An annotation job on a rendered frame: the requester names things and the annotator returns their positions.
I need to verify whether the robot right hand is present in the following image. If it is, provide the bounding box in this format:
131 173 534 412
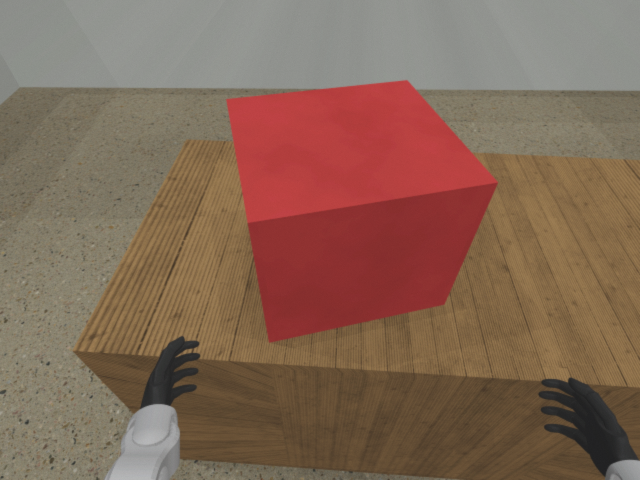
539 378 639 477

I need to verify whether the carton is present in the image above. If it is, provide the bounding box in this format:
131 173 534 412
226 80 498 343

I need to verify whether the robot left forearm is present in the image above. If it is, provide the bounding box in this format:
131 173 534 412
104 404 180 480

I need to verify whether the robot right forearm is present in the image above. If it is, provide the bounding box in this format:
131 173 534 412
605 460 640 480

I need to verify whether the pedestal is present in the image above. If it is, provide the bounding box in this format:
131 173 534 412
72 139 640 480

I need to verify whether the robot left hand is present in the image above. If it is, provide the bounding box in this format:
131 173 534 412
140 336 200 409

